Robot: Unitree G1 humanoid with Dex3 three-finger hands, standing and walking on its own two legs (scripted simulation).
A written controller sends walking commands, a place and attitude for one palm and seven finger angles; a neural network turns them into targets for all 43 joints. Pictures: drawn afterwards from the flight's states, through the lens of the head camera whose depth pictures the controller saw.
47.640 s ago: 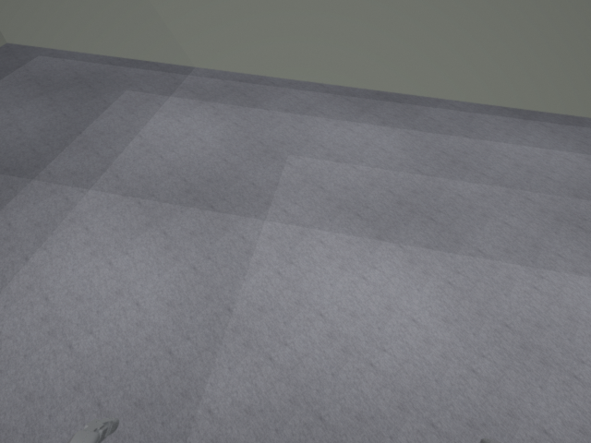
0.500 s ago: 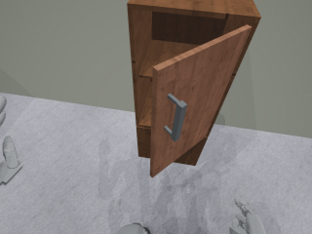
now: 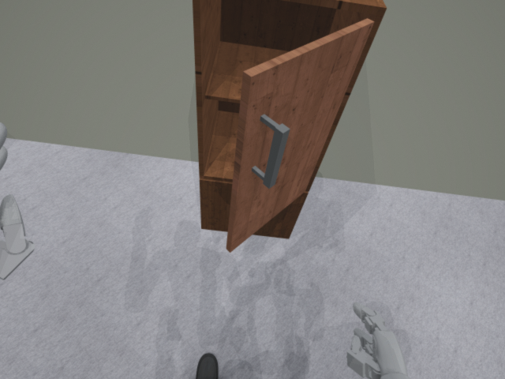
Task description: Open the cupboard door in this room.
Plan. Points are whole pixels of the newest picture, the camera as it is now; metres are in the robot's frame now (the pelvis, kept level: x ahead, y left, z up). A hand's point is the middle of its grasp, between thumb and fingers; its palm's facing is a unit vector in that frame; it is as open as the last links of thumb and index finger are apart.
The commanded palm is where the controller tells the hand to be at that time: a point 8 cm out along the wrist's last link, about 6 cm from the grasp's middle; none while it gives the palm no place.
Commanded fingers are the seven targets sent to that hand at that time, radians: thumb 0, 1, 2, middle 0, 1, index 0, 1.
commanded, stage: stop stepping back and stand still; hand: left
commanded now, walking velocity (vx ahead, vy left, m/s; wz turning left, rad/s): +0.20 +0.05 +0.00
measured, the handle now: (267, 153) +0.51 +0.01 +0.04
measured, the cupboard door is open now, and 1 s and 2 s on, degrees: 48 48 48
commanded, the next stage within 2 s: let the arm hang, fingers relaxed in 1.20 s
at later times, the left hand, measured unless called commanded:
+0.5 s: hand (31, 342) +0.13 +0.22 +0.16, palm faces +0.30 -0.83 -0.47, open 7.4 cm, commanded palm +0.08 +0.28 +0.17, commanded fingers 0.00 0.90 0.90 -0.20 -0.30 -0.20 -0.30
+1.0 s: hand out of the picture +0.08 +0.27 +0.16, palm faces +0.36 -0.80 -0.48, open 7.4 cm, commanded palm +0.03 +0.31 +0.17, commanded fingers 0.00 0.90 0.90 -0.20 -0.30 -0.20 -0.30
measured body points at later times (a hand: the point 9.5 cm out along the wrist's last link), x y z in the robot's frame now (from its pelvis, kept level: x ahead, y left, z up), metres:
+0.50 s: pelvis -0.08 -0.01 -0.01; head -0.08 +0.00 +0.44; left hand +0.11 +0.26 +0.19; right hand +0.05 -0.26 -0.09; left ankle +0.01 +0.09 -0.73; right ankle -0.15 -0.10 -0.74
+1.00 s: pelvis -0.12 +0.01 +0.00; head -0.11 +0.02 +0.45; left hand +0.06 +0.31 +0.18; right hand +0.05 -0.22 -0.08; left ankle -0.03 +0.10 -0.74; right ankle -0.15 -0.10 -0.74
